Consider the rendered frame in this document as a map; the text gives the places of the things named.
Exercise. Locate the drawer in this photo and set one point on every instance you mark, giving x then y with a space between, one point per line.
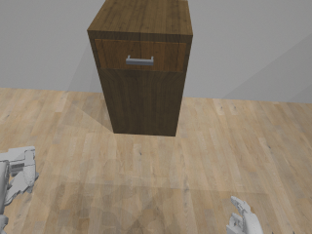
167 56

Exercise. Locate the handle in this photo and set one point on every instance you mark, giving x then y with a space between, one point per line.
139 61

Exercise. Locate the cabinet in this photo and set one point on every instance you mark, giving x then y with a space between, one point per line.
142 101

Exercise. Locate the right robot hand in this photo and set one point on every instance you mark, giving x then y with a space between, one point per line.
247 224

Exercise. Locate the left robot hand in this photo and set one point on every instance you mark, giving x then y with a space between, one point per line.
20 164

